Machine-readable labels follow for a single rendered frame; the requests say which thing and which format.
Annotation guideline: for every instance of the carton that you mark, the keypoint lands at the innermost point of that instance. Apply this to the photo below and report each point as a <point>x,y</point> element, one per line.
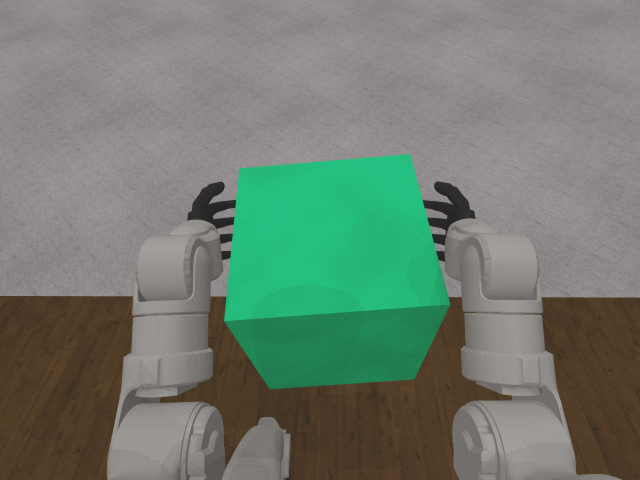
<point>334,277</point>

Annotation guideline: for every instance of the robot right hand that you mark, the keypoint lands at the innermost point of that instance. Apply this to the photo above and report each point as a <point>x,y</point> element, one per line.
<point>459,210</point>

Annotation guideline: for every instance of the robot right upper arm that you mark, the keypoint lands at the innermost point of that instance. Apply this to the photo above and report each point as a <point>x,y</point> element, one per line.
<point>512,440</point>

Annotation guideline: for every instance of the robot right forearm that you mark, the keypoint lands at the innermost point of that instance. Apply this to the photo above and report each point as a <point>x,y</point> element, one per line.
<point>500,281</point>

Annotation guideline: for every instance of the robot left forearm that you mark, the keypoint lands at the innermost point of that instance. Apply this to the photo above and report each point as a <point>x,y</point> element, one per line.
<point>172,287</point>

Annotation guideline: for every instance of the robot left upper arm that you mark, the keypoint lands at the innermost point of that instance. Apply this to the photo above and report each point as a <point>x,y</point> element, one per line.
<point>169,441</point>

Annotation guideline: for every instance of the robot left thigh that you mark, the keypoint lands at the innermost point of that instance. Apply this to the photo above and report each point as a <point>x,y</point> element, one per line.
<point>262,454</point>

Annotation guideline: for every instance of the robot left hand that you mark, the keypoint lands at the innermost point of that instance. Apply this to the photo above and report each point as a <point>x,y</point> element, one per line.
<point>202,210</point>

